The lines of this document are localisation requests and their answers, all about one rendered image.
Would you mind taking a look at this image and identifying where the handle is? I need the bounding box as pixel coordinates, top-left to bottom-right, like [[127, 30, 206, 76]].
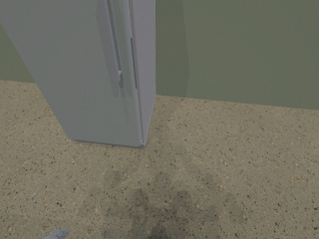
[[98, 0, 122, 83]]

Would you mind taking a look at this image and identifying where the robot left hand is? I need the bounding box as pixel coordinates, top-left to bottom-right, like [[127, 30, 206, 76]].
[[44, 228, 70, 239]]

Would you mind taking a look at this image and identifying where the fridge door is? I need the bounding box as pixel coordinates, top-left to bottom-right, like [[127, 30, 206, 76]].
[[0, 0, 142, 147]]

